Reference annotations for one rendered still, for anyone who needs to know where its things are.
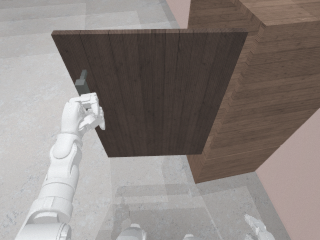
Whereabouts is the robot left upper arm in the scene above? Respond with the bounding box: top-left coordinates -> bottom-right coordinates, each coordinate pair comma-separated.
17,222 -> 72,240

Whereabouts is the left robot hand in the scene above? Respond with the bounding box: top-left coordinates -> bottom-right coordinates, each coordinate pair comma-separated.
60,92 -> 105,139

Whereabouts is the robot left shin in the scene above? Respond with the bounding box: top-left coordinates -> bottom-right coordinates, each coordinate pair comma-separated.
130,223 -> 140,228

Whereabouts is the right robot hand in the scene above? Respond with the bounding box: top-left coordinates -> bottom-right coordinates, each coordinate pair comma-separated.
244,214 -> 275,240

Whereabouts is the left robot thigh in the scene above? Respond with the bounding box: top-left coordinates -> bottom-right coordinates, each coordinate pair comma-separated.
116,227 -> 147,240

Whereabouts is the cupboard door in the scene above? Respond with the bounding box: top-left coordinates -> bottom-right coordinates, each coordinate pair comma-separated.
51,28 -> 249,158

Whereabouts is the robot left forearm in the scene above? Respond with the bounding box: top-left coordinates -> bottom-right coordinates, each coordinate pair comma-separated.
14,133 -> 83,240

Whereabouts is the handle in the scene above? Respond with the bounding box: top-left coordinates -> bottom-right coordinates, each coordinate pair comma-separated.
74,69 -> 100,111

